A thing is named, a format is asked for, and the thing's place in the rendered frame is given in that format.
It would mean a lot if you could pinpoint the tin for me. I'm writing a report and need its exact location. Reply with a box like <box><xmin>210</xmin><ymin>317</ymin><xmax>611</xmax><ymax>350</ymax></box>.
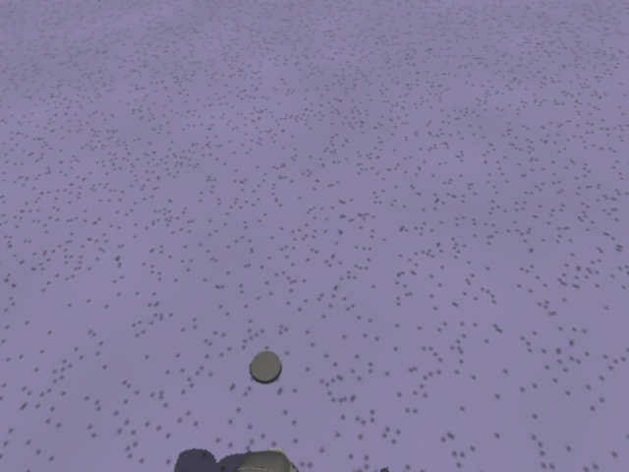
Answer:
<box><xmin>251</xmin><ymin>351</ymin><xmax>282</xmax><ymax>384</ymax></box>

